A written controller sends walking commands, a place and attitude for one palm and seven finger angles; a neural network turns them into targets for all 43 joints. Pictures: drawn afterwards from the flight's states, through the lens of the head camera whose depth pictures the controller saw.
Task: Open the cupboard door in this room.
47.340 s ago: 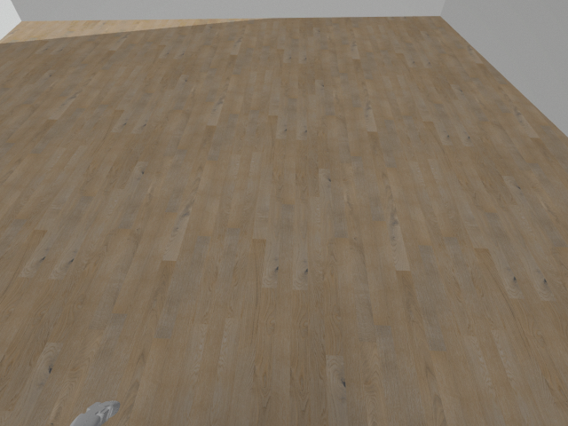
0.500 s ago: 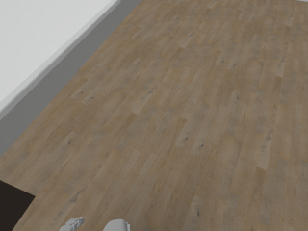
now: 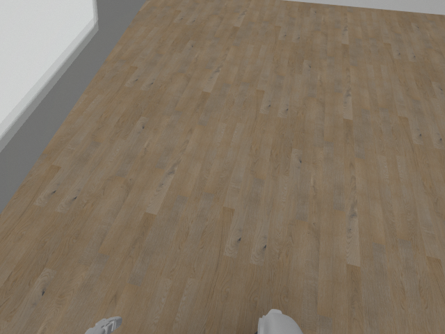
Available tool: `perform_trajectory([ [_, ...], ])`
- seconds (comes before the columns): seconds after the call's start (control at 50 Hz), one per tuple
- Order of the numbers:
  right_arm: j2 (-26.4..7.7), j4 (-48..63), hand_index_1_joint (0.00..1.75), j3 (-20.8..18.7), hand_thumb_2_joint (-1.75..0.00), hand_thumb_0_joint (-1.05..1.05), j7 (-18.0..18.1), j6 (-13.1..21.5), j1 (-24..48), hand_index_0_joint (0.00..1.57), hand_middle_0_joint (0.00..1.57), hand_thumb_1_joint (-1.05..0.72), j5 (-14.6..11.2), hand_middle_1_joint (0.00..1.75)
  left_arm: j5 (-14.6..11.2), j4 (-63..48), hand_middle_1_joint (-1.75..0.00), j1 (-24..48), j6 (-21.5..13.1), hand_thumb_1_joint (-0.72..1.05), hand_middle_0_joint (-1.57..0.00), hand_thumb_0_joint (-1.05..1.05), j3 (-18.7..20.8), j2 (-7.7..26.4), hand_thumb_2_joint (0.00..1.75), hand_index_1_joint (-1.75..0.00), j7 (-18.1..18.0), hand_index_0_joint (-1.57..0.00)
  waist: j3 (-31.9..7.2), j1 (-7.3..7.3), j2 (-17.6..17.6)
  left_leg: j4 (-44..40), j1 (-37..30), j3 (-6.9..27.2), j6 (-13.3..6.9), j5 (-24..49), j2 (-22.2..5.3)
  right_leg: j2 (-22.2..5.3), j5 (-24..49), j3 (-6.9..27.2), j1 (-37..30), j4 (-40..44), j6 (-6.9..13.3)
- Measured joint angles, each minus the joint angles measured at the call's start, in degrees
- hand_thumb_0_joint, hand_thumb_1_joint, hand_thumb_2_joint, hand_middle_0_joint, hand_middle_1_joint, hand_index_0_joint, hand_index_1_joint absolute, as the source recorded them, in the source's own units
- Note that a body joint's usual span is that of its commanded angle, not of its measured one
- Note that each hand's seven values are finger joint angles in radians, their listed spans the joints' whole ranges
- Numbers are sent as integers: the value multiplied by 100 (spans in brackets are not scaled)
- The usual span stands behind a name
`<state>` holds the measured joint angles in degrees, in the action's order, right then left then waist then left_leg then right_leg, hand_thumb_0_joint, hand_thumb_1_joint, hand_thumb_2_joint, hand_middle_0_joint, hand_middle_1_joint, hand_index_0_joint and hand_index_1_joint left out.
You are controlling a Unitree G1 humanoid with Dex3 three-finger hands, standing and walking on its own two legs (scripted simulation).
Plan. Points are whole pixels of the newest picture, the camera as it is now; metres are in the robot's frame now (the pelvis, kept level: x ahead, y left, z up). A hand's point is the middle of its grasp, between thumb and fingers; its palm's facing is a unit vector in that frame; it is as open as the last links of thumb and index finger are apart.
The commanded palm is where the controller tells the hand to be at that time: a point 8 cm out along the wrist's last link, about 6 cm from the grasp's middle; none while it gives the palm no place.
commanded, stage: walk to a spot facing it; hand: left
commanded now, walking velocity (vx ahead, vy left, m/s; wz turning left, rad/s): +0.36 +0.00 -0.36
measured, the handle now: out of the picture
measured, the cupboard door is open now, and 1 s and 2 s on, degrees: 42 42 42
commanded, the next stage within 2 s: turn to face it in 0.48 s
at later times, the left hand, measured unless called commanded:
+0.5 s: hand (162, 271) +0.27 +0.16 -0.20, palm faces -0.05 -0.99 -0.15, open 7.3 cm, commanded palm none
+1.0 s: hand (194, 176) +0.52 +0.11 -0.17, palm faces +0.07 -0.98 -0.18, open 7.3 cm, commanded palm none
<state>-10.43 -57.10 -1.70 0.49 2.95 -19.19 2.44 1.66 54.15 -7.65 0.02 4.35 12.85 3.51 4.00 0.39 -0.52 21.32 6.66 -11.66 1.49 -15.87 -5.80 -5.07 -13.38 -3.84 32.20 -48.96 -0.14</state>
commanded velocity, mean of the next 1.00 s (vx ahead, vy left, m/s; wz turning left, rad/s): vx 0.18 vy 0.00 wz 0.16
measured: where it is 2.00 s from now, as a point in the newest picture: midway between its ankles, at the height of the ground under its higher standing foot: (249, 251)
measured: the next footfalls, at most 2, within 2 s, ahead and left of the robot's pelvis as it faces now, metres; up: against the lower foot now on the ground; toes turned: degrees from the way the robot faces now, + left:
right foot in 0.12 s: +0.18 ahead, -0.14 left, +0.00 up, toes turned -9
left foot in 0.48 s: +0.41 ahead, +0.07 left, +0.00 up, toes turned +1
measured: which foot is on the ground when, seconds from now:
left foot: down 0.00-0.12, up 0.14-0.46, down 0.48-0.82, up 0.84-1.00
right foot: up 0.00-0.10, down 0.12-0.50, up 0.52-0.80, down 0.82-1.00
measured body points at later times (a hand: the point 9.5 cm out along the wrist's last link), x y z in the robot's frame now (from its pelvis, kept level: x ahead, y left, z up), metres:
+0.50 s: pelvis +0.27 -0.03 -0.02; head +0.29 -0.01 +0.43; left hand +0.27 +0.21 -0.19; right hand +0.34 -0.28 -0.15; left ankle +0.37 +0.07 -0.75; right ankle +0.14 -0.13 -0.74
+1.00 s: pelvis +0.43 -0.07 -0.01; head +0.47 -0.07 +0.44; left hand +0.52 +0.16 -0.16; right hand +0.43 -0.31 -0.16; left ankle +0.39 +0.05 -0.69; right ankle +0.41 -0.19 -0.74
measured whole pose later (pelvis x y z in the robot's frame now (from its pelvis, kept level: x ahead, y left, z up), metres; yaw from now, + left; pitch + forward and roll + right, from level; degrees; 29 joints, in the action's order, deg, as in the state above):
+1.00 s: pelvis +0.43 -0.07 -0.01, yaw +3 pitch +1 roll +1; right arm -10.0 -60.8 -2.6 0.0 -2.6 -16.0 0.7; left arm 1.1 55.9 -7.2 -1.9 3.2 9.1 -1.1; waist 3.4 2.1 -2.0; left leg 53.1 23.9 -5.7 3.1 -30.0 -2.7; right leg -7.2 -17.2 -11.2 13.4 -29.9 -0.7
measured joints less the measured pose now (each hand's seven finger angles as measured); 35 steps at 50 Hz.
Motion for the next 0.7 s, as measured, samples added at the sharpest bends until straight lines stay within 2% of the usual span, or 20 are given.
perform_trajectory([
  [0.08,-109,-204,30,-39,-90,0,-32,-92,-366,20,20,-91,21,30,8,-3,-29,209,-9,91,-19,1,-28,11,90,-30,15,-20,19,211,89,145,-422,-228,219,-481,-119,101,71,-217,-377,1081,107],
  [0.12,-119,-307,30,-29,-90,0,-50,-134,-581,20,20,-91,-17,30,23,-44,-29,263,-128,91,-19,1,-48,71,90,-30,11,-20,3,254,49,858,-354,-257,292,-935,-242,191,160,-252,-765,1546,281],
  [0.14,-129,-394,30,-22,-90,0,-62,-190,-568,20,20,-91,-62,30,16,-48,-29,297,-220,91,-19,1,-27,64,90,-30,-29,-20,43,219,46,1724,-83,-100,239,-1201,-287,227,215,-233,-729,1329,326],
  [0.18,-174,-513,30,-36,-90,0,-75,-304,-381,20,20,-91,-118,30,-64,-17,-29,285,-308,91,-19,0,-35,-17,90,-30,-126,-20,161,228,128,3512,636,445,114,-1332,-227,345,-123,-262,-885,1112,341],
  [0.2,-183,-525,30,-52,-90,0,-71,-322,-275,20,20,-91,-127,30,-84,9,-29,228,-308,91,-19,0,-51,-61,90,-30,-170,-20,175,232,150,4057,971,582,88,-1206,-194,398,-223,-269,-1045,1221,335],
  [0.24,-164,-470,30,-64,-90,1,-56,-312,-35,20,20,-91,-112,30,-95,97,-29,45,-304,91,-19,0,-81,-132,90,-30,-244,-20,133,230,113,4377,1526,666,104,-951,-175,476,-202,-233,-1382,1628,284],
  [0.3,-75,-256,30,-70,-90,1,-65,-246,329,20,20,-91,-89,30,-93,311,-29,-262,-337,92,-20,0,-73,-207,90,-30,-313,-20,32,194,-23,3693,2021,653,161,-679,-187,544,-108,-117,-1841,2233,307],
  [0.36,19,-81,30,-66,-90,0,-113,-167,641,20,20,-91,-86,30,-90,524,-29,-537,-360,94,-20,0,-51,-149,90,-30,-303,-20,-60,89,-111,2643,2171,645,184,-276,-167,586,-166,-11,-2251,2596,280],
  [0.44,75,33,30,-53,-90,0,-164,-84,977,20,20,-91,-89,30,-92,774,-29,-883,-352,93,-20,0,-72,-145,90,-30,-261,-20,-111,-62,-117,1469,1970,560,128,287,-34,603,-542,60,-2767,2638,149],
  [0.48,46,91,30,-35,-90,0,-163,9,1051,20,20,-91,-69,30,-103,853,-29,-1087,-322,92,-20,0,-77,-176,90,-30,-254,-20,-158,-121,-72,945,1682,497,22,553,55,597,-933,108,-2858,2259,74],
  [0.5,49,111,30,-41,-90,0,-144,69,1097,20,20,-91,-34,30,-114,887,-29,-1158,-290,92,-20,0,-78,-182,90,-30,-254,-20,-172,-130,-80,1073,1685,466,-110,804,67,553,-1172,108,-2693,1712,92],
  [0.54,119,156,30,-17,-90,0,-96,108,1140,20,20,-91,11,30,-111,950,-29,-1166,-196,92,-20,0,-86,-153,90,-30,-265,-20,-134,-137,-188,1462,1614,310,-298,440,104,492,-1506,246,-2078,9,168],
  [0.58,178,180,30,12,-90,0,-59,118,1027,20,20,-91,12,30,-76,959,-29,-1085,-141,91,-20,1,-81,-134,90,-30,-262,-20,-162,-127,-223,1381,1395,215,-341,167,135,437,-1329,238,-1408,-1294,183],
  [0.6,204,165,30,20,-90,-1,-33,121,945,20,20,-91,6,30,-60,932,-29,-1003,-120,91,-20,1,-72,-131,90,-30,-249,-20,-162,-126,-219,1236,1262,191,-298,161,152,379,-1136,202,-1122,-1631,157],
  [0.64,224,86,30,-22,-90,-1,63,139,774,20,20,-92,-40,30,-47,817,-29,-798,-95,91,-19,1,-67,-145,90,-30,-233,-20,-133,-117,-193,872,998,180,-269,241,207,238,-795,151,-702,-1677,66],
  [0.7,92,-105,30,-34,-90,-2,108,93,521,21,21,-94,-60,30,-56,604,-29,-473,-115,91,-19,1,-112,-213,90,-30,-236,-20,-89,-49,-74,439,702,296,-277,330,257,79,-543,53,-530,-615,-56],
])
